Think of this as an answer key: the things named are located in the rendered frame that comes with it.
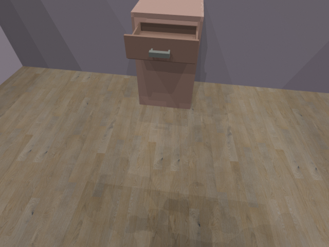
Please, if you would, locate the drawer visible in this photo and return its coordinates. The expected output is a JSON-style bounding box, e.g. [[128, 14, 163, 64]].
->
[[124, 22, 199, 64]]

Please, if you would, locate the cabinet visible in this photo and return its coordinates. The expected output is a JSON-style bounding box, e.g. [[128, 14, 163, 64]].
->
[[131, 0, 204, 110]]

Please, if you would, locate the handle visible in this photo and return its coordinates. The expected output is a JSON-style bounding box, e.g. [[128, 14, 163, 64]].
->
[[149, 48, 170, 59]]

